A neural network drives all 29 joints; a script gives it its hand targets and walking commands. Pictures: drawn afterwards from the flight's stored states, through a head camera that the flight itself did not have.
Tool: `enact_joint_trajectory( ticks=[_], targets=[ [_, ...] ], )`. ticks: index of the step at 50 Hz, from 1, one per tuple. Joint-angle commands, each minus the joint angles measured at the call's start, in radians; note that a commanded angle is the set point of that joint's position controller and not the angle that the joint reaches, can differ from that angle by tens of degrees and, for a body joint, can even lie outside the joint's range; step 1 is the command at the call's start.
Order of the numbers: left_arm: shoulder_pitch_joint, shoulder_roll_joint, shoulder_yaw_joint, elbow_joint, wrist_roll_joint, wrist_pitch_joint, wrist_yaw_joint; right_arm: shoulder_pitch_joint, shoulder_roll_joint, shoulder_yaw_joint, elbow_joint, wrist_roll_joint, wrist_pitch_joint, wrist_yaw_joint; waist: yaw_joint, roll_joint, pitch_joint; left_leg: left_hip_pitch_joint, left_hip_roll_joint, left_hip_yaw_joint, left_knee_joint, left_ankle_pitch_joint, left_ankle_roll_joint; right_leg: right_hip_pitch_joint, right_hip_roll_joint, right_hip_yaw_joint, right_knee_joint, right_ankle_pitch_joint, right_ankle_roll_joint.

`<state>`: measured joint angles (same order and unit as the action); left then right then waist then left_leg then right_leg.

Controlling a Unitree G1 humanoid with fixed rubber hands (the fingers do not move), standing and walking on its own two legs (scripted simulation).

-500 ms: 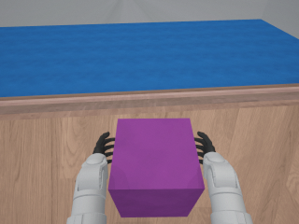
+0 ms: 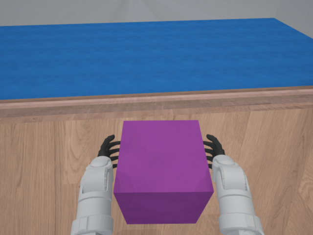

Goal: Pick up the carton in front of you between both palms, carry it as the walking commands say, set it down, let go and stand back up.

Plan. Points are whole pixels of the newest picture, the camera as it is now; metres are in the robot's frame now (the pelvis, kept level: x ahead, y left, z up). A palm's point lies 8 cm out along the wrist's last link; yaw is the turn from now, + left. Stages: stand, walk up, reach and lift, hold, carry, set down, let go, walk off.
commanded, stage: hold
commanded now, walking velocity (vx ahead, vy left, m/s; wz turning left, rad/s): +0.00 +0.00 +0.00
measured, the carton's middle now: (161, 174) +0.30 +0.00 -0.02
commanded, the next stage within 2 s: carry in 0.62 s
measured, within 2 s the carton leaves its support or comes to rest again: neither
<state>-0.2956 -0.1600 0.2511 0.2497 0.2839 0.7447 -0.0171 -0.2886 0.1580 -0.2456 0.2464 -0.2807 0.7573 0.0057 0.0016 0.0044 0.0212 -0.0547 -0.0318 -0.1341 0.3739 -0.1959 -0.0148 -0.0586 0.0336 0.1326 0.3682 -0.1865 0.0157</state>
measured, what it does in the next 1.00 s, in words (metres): lifts its right foot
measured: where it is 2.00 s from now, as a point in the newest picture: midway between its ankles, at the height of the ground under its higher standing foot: (151, 184)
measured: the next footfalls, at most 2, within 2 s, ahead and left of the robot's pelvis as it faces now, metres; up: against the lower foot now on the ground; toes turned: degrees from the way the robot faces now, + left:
right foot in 1.02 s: +0.16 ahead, -0.09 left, +0.00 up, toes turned -9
left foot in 1.36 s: +0.44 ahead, +0.14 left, +0.00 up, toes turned +12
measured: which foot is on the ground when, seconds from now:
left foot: down 0.00-1.00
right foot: down 0.00-0.82, up 0.84-1.00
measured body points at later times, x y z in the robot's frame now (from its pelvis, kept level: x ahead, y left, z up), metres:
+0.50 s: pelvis +0.01 +0.00 +0.00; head -0.03 +0.00 +0.45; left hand +0.31 +0.15 +0.04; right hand +0.30 -0.15 +0.04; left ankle +0.02 +0.13 -0.75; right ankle +0.02 -0.13 -0.75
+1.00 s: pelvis +0.09 +0.01 +0.00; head +0.07 +0.01 +0.45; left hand +0.38 +0.16 +0.08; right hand +0.37 -0.14 +0.08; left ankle +0.02 +0.14 -0.75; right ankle +0.10 -0.09 -0.73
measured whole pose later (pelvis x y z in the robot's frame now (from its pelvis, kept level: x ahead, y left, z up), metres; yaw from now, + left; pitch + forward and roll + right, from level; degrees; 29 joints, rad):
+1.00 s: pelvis +0.09 +0.01 +0.00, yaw -1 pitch +5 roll -2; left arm -0.13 -0.13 0.12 -0.26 0.10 1.05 0.09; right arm -0.13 0.13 -0.09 -0.25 -0.11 1.06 -0.09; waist -0.01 0.04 -0.16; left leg -0.18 0.06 0.01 0.43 -0.34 -0.01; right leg -0.36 0.00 -0.14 0.52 -0.35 0.01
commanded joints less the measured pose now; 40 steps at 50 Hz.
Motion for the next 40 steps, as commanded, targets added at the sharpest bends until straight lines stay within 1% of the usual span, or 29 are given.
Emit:
enact_joint_trajectory(
  ticks=[1,16,30,31,32,33,34,35,37,38,39,40],
  targets=[
    [-0.487,-0.909,-0.558,-0.011,-0.257,-0.021,-0.228,-0.517,0.907,0.562,-0.034,0.264,-0.033,0.233,0.0,-0.002,-0.221,0.024,-0.065,0.075,-0.065,0.108,-0.004,0.05,0.066,-0.072,-0.06,0.1,0.005],
    [-0.422,-0.897,-0.576,-0.062,-0.268,-0.014,-0.219,-0.457,0.894,0.579,-0.082,0.273,-0.028,0.228,0.0,0.0,-0.233,0.048,-0.068,0.07,-0.068,0.194,-0.008,0.067,0.071,-0.067,-0.061,0.182,0.008],
    [-0.426,-0.894,-0.577,-0.063,-0.269,-0.013,-0.22,-0.46,0.896,0.579,-0.082,0.272,-0.026,0.228,0.0,-0.002,-0.226,0.036,-0.068,0.071,-0.067,0.166,-0.007,0.057,0.069,-0.068,-0.059,0.156,0.008],
    [-0.454,-0.9,-0.594,-0.092,-0.286,-0.01,-0.219,-0.494,0.901,0.6,-0.095,0.282,-0.023,0.227,-0.002,-0.022,-0.231,-0.084,0.11,0.046,0.019,0.004,0.011,-0.065,-0.112,-0.037,0.016,-0.014,-0.008],
    [-0.443,-0.901,-0.593,-0.082,-0.29,-0.004,-0.218,-0.471,0.898,0.591,-0.096,0.283,-0.02,0.224,0.001,-0.03,-0.252,-0.121,0.093,0.012,0.001,-0.219,0.021,-0.09,-0.11,0.0,-0.021,-0.249,-0.021],
    [-0.443,-0.901,-0.61,-0.106,-0.295,-0.001,-0.214,-0.484,0.9,0.614,-0.13,0.298,-0.016,0.222,0.001,-0.034,-0.225,-0.176,0.078,0.019,0.002,-0.397,0.024,-0.147,-0.109,0.021,-0.047,-0.454,-0.03],
    [-0.462,-0.906,-0.625,-0.132,-0.301,0.005,-0.209,-0.501,0.902,0.63,-0.151,0.311,-0.011,0.22,0.0,-0.048,-0.202,-0.229,0.069,0.032,0.027,-0.476,0.021,-0.177,-0.119,0.044,-0.064,-0.55,-0.04],
    [-0.467,-0.912,-0.645,-0.163,-0.311,0.012,-0.202,-0.514,0.904,0.655,-0.181,0.327,-0.003,0.215,0.002,-0.066,-0.196,-0.256,0.059,0.066,0.083,-0.411,0.015,-0.181,-0.142,0.063,-0.073,-0.524,-0.053],
    [-0.441,-0.91,-0.68,-0.221,-0.334,0.041,-0.184,-0.508,0.904,0.705,-0.246,0.36,0.025,0.202,0.003,-0.132,-0.279,-0.259,0.019,0.166,0.197,-0.232,-0.004,-0.143,-0.198,0.11,-0.097,-0.453,-0.085],
    [-0.436,-0.907,-0.706,-0.256,-0.349,0.061,-0.173,-0.504,0.906,0.733,-0.281,0.38,0.044,0.195,0.001,-0.154,-0.302,-0.253,0.007,0.198,0.165,-0.212,-0.005,-0.139,-0.214,0.112,-0.098,-0.454,-0.099],
    [-0.438,-0.896,-0.73,-0.294,-0.364,0.085,-0.163,-0.504,0.905,0.759,-0.311,0.4,0.066,0.186,0.001,-0.145,-0.304,-0.221,0.005,0.209,0.113,-0.214,0.0,-0.168,-0.206,0.084,-0.08,-0.467,-0.101],
    [-0.439,-0.886,-0.745,-0.321,-0.377,0.112,-0.153,-0.513,0.902,0.772,-0.334,0.416,0.09,0.177,0.002,-0.116,-0.297,-0.158,0.02,0.192,0.056,-0.236,0.009,-0.232,-0.185,0.037,-0.041,-0.476,-0.088]
  ],
)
